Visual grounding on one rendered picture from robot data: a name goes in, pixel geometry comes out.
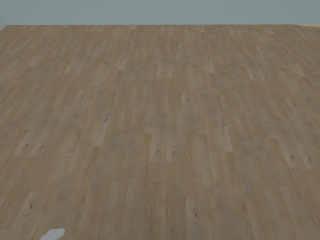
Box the robot left hand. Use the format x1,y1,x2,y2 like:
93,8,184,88
39,228,65,240

